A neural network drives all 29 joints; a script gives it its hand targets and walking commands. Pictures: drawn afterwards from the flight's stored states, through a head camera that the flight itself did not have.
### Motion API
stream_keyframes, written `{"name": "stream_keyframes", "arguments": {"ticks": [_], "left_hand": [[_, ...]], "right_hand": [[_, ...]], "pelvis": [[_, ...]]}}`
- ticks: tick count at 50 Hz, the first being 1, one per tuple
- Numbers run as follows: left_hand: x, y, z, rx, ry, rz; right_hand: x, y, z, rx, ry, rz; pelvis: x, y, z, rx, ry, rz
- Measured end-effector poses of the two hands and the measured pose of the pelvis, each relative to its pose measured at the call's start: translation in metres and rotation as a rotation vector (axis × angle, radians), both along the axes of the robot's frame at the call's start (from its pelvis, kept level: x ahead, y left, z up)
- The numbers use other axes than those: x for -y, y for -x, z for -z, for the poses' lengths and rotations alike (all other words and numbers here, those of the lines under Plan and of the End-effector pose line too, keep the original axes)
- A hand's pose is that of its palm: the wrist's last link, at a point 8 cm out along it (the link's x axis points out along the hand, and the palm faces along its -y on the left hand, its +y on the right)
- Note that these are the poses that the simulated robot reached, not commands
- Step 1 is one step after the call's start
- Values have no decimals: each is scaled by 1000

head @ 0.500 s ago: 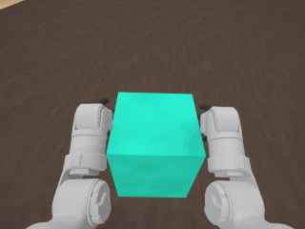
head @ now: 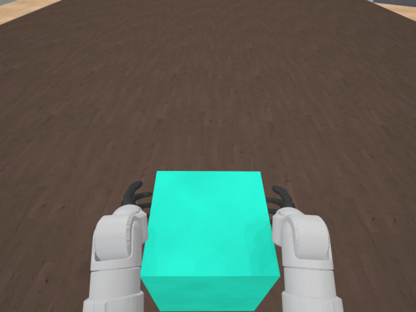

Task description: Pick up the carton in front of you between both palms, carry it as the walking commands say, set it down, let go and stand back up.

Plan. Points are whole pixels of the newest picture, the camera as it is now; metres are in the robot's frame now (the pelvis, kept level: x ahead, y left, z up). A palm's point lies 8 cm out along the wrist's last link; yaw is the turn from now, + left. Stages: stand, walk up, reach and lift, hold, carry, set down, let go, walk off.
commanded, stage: carry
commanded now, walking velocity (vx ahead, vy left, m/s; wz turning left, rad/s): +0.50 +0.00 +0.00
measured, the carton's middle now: (207, 244) +0.30 +0.00 -0.02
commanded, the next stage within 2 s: none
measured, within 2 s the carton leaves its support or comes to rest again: neither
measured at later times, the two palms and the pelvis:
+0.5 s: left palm (152, 122) +0.59 +0.14 +0.10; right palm (254, 123) +0.61 -0.14 +0.08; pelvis +0.31 -0.02 +0.00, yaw +3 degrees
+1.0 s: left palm (162, 85) +0.81 +0.13 +0.10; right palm (245, 88) +0.81 -0.15 +0.09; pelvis +0.52 -0.01 -0.01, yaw +2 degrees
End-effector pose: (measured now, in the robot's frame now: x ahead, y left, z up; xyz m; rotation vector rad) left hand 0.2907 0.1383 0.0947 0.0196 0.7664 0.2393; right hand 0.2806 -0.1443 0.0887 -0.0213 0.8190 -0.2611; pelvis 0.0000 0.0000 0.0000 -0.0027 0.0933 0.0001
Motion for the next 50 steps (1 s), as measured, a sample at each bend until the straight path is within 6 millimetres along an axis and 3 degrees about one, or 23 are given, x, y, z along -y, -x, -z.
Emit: {"name": "stream_keyframes", "arguments": {"ticks": [4,10,16,20,24,29,36,50], "left_hand": [[11,-46,0,-4,-12,13],[28,-122,2,54,-35,-25],[19,-177,8,-41,-31,-100],[9,-224,2,-24,-14,-138],[2,-283,-5,35,-11,-126],[-11,-364,8,79,10,-72],[-6,-423,34,-55,32,-17],[4,-519,-5,66,-10,-38]], "right_hand": [[11,-44,1,-4,-5,7],[28,-133,9,56,-26,-32],[19,-207,15,-39,-33,-94],[9,-256,12,-22,-32,-117],[1,-311,7,37,-35,-101],[-10,-378,13,82,-9,-52],[-6,-425,27,-52,19,5],[5,-528,0,69,-18,-25]], "pelvis": [[10,-49,-1,9,4,-10],[34,-129,18,28,10,-49],[43,-192,0,0,-24,-74],[40,-238,-4,-5,-31,-65],[28,-291,1,5,-25,-61],[5,-363,21,26,-20,-30],[-3,-415,4,15,-1,-2],[13,-519,7,13,-13,-28]]}}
